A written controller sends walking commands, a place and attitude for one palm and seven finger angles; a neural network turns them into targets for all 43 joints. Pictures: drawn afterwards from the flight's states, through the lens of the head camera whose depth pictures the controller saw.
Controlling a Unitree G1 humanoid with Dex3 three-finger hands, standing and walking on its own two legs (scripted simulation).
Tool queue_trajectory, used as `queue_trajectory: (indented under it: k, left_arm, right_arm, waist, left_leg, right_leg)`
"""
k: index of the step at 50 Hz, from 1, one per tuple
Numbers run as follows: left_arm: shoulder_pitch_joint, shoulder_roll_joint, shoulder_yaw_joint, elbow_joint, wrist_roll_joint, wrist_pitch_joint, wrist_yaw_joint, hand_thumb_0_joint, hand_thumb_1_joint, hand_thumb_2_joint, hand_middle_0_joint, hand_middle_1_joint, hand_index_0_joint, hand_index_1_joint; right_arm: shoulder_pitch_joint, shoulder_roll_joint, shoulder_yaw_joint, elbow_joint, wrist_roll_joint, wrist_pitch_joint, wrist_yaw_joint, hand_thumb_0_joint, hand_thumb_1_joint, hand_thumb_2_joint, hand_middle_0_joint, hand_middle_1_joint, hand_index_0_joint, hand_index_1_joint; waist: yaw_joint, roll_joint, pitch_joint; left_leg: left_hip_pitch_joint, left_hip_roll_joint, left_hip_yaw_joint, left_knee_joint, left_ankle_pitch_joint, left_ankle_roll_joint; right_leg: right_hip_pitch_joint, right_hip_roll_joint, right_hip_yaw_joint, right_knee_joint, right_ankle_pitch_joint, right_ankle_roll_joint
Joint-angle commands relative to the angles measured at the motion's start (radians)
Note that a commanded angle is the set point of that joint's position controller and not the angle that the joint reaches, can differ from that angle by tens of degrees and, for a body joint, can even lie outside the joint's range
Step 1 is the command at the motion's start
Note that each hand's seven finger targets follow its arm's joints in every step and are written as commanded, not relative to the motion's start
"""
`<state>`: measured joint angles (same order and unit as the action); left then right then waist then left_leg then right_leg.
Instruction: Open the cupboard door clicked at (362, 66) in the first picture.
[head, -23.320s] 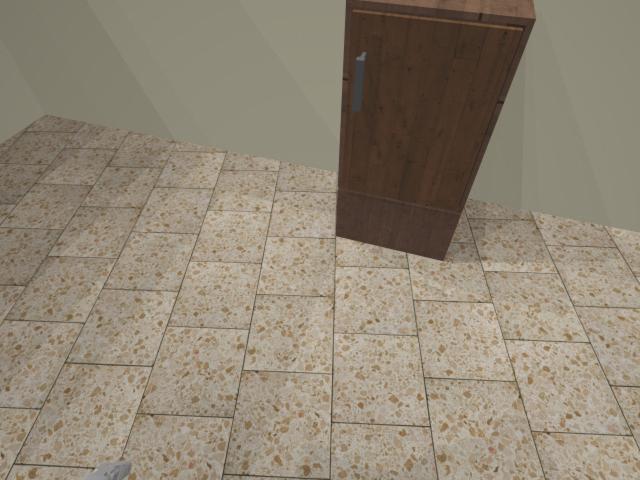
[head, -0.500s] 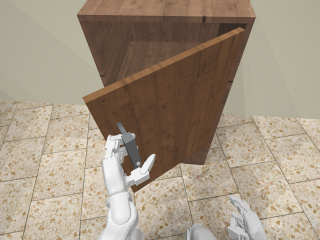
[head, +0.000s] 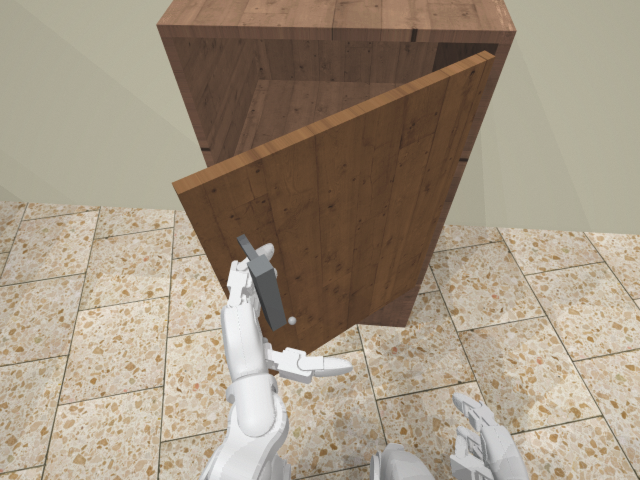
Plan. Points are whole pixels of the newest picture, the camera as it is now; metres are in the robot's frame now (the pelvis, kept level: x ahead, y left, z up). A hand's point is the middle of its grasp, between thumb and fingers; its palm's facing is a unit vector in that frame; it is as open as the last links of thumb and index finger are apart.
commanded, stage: slide the hand sideways off the handle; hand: left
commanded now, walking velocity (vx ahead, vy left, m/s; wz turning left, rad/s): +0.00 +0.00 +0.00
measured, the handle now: (261, 284) +0.35 +0.09 +0.04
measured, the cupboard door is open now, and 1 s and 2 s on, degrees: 38 42 42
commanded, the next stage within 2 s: draw the hand back to the body in 1.28 s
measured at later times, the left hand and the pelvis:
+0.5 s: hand (290, 357) +0.26 +0.05 +0.04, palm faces -0.15 -0.99 +0.03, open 16.2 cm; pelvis -0.01 +0.02 -0.01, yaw -1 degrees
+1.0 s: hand (244, 392) +0.22 +0.10 +0.04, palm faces -0.09 -1.00 +0.01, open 16.2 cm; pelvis +0.01 +0.02 -0.02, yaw -1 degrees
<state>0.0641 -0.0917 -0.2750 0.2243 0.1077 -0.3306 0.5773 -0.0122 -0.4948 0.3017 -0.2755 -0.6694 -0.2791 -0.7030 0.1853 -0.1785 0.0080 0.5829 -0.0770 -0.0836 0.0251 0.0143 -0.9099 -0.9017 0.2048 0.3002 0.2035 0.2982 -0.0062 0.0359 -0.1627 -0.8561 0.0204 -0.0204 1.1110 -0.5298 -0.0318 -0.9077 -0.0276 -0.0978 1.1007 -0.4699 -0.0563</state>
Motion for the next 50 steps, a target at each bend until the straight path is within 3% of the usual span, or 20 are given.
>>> queue_trajectory:
  k: [1,4,5,6,7,9,11,13,15,20,24,26,29,36,42,46,50]
  left_arm:
    - [-0.195,-0.159,-0.017,-0.196,0.017,-0.042,0.029,0.0,-0.5,0.3,-0.15,-0.3,-0.15,-0.3]
    - [-0.23,-0.165,-0.026,-0.181,0.026,-0.041,0.033,0.0,-0.5,0.3,-0.15,-0.3,-0.15,-0.3]
    - [-0.23,-0.056,-0.233,-0.211,0.136,-0.073,-0.179,0.0,-0.5,0.3,-0.15,-0.3,-0.15,-0.3]
    - [-0.272,0.008,-0.159,-0.265,0.094,-0.112,-0.294,0.0,-0.5,0.3,-0.15,-0.3,-0.15,-0.3]
    - [-0.271,0.025,-0.162,-0.303,0.071,-0.131,-0.38,0.0,-0.5,0.3,-0.15,-0.3,-0.15,-0.3]
    - [-0.253,0.024,-0.176,-0.319,-0.003,-0.136,-0.536,0.0,-0.5,0.3,-0.15,-0.3,-0.15,-0.3]
    - [-0.208,0.004,-0.143,-0.321,-0.097,-0.115,-0.598,0.0,-0.5,0.3,-0.15,-0.3,-0.15,-0.3]
    - [-0.162,-0.009,-0.106,-0.327,-0.147,-0.09,-0.587,0.0,-0.5,0.3,-0.15,-0.3,-0.15,-0.3]
    - [-0.105,0.005,-0.067,-0.348,-0.156,-0.07,-0.548,0.0,-0.5,0.3,-0.15,-0.3,-0.15,-0.3]
    - [0.007,0.059,-0.023,-0.396,-0.092,-0.059,-0.459,0.0,-0.5,0.3,-0.15,-0.3,-0.15,-0.3]
    - [0.059,0.092,-0.008,-0.441,-0.058,-0.062,-0.441,0.0,-0.5,0.3,-0.15,-0.3,-0.15,-0.3]
    - [0.12,0.07,-0.025,-0.469,-0.057,-0.061,-0.439,0.0,-0.5,0.3,-0.15,-0.3,-0.15,-0.3]
    - [0.164,0.086,-0.018,-0.488,-0.062,-0.054,-0.445,0.0,-0.5,0.3,-0.15,-0.3,-0.15,-0.3]
    - [0.26,0.119,0.0,-0.572,-0.083,-0.082,-0.491,0.0,-0.5,0.3,-0.15,-0.3,-0.15,-0.3]
    - [0.371,0.152,0.034,-0.627,-0.114,-0.093,-0.537,0.0,-0.5,0.3,-0.15,-0.3,-0.15,-0.3]
    - [0.451,0.187,0.086,-0.646,-0.139,-0.098,-0.567,0.0,-0.5,0.3,-0.15,-0.3,-0.15,-0.3]
    - [0.515,0.213,0.119,-0.679,-0.163,-0.106,-0.606,0.0,-0.5,0.3,-0.15,-0.3,-0.15,-0.3]
  right_arm:
    - [-0.063,-0.082,-0.033,-0.147,0.001,-0.052,-0.004,0.0,-0.9,-0.9,0.2,0.3,0.2,0.3]
    - [-0.068,-0.085,-0.033,-0.144,0.001,-0.051,-0.005,0.0,-0.9,-0.9,0.2,0.3,0.2,0.3]
    - [0.008,-0.129,-0.036,-0.126,0.004,-0.051,0.0,0.0,-0.9,-0.9,0.2,0.3,0.2,0.3]
    - [0.01,-0.121,-0.042,-0.154,0.013,-0.052,-0.006,0.0,-0.9,-0.9,0.2,0.3,0.2,0.3]
    - [0.006,-0.123,-0.043,-0.168,0.017,-0.054,-0.011,0.0,-0.9,-0.9,0.2,0.3,0.2,0.3]
    - [0.014,-0.128,-0.039,-0.194,0.039,-0.065,-0.016,0.0,-0.9,-0.9,0.2,0.3,0.2,0.3]
    - [0.004,-0.126,-0.035,-0.226,0.061,-0.074,-0.024,0.0,-0.9,-0.9,0.2,0.3,0.2,0.3]
    - [0.002,-0.13,-0.033,-0.248,0.071,-0.08,-0.029,0.0,-0.9,-0.9,0.2,0.3,0.2,0.3]
    - [-0.003,-0.132,-0.035,-0.265,0.071,-0.08,-0.026,0.0,-0.9,-0.9,0.2,0.3,0.2,0.3]
    - [0.007,-0.132,-0.037,-0.296,0.059,-0.063,-0.013,0.0,-0.9,-0.9,0.2,0.3,0.2,0.3]
    - [0.003,-0.13,-0.035,-0.314,0.057,-0.045,-0.011,0.0,-0.9,-0.9,0.2,0.3,0.2,0.3]
    - [0.008,-0.121,-0.033,-0.328,0.057,-0.04,-0.007,0.0,-0.9,-0.9,0.2,0.3,0.2,0.3]
    - [0.009,-0.125,-0.031,-0.337,0.059,-0.032,-0.01,0.0,-0.9,-0.9,0.2,0.3,0.2,0.3]
    - [0.017,-0.125,-0.032,-0.342,0.06,-0.038,-0.019,0.0,-0.9,-0.9,0.2,0.3,0.2,0.3]
    - [0.023,-0.125,-0.036,-0.356,0.062,-0.043,-0.022,0.0,-0.9,-0.9,0.2,0.3,0.2,0.3]
    - [0.032,-0.126,-0.042,-0.356,0.065,-0.042,-0.029,0.0,-0.9,-0.9,0.2,0.3,0.2,0.3]
    - [0.027,-0.125,-0.047,-0.361,0.068,-0.042,-0.032,0.0,-0.9,-0.9,0.2,0.3,0.2,0.3]
  waist:
    - [-0.021,-0.112,-0.247]
    - [-0.026,-0.117,-0.241]
    - [-0.117,-0.143,-0.198]
    - [-0.086,-0.113,-0.26]
    - [-0.077,-0.077,-0.306]
    - [-0.088,-0.05,-0.292]
    - [-0.078,-0.068,-0.249]
    - [-0.061,-0.115,-0.226]
    - [-0.037,-0.105,-0.235]
    - [-0.015,-0.122,-0.234]
    - [0.0,-0.097,-0.217]
    - [0.002,-0.082,-0.223]
    - [-0.006,-0.115,-0.201]
    - [-0.01,-0.081,-0.2]
    - [0.0,-0.069,-0.223]
    - [0.003,-0.1,-0.232]
    - [0.009,-0.072,-0.236]
  left_leg:
    - [0.061,-0.048,0.002,-0.127,0.165,0.03]
    - [0.067,-0.046,-0.006,-0.129,0.158,0.032]
    - [0.076,-0.042,0.005,-0.098,0.161,0.054]
    - [0.061,-0.048,0.001,-0.092,0.179,0.058]
    - [0.075,-0.05,0.001,-0.087,0.192,0.06]
    - [0.091,-0.05,-0.003,-0.085,0.189,0.061]
    - [0.08,-0.049,-0.011,-0.097,0.142,0.058]
    - [0.068,-0.048,-0.023,-0.115,0.115,0.055]
    - [0.072,-0.048,-0.022,-0.122,0.127,0.05]
    - [0.047,-0.049,-0.017,-0.112,0.143,0.046]
    - [0.033,-0.049,-0.015,-0.113,0.123,0.043]
    - [0.05,-0.047,-0.012,-0.118,0.14,0.04]
    - [0.033,-0.045,-0.014,-0.113,0.137,0.042]
    - [0.03,-0.046,-0.016,-0.088,0.16,0.039]
    - [0.019,-0.049,-0.014,-0.067,0.193,0.039]
    - [0.0,-0.05,-0.008,-0.044,0.223,0.041]
    - [-0.012,-0.052,-0.005,-0.029,0.24,0.041]
  right_leg:
    - [0.24,0.01,0.069,-0.205,0.138,0.027]
    - [0.217,0.015,0.059,-0.2,0.115,0.024]
    - [0.187,0.005,0.086,-0.185,0.2,0.027]
    - [0.233,-0.006,0.092,-0.166,0.244,0.021]
    - [0.26,-0.009,0.101,-0.15,0.271,0.019]
    - [0.241,-0.008,0.099,-0.144,0.265,0.015]
    - [0.218,-0.002,0.091,-0.162,0.183,0.02]
    - [0.205,0.005,0.073,-0.166,0.111,0.022]
    - [0.202,0.005,0.06,-0.151,0.107,0.021]
    - [0.196,0.006,0.059,-0.123,0.117,0.018]
    - [0.185,0.009,0.065,-0.114,0.087,0.012]
    - [0.188,0.012,0.057,-0.108,0.113,0.012]
    - [0.191,0.015,0.059,-0.115,0.117,0.015]
    - [0.173,0.017,0.055,-0.089,0.152,0.017]
    - [0.186,0.019,0.058,-0.068,0.195,0.019]
    - [0.21,0.021,0.066,-0.061,0.249,0.023]
    - [0.217,0.021,0.072,-0.05,0.274,0.024]
